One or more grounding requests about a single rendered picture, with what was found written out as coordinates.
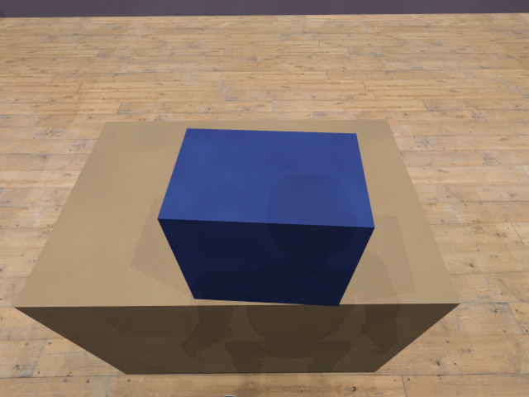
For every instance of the pedestal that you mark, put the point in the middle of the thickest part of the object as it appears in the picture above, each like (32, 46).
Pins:
(108, 281)

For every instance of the carton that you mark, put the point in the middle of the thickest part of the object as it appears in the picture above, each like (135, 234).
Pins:
(267, 216)

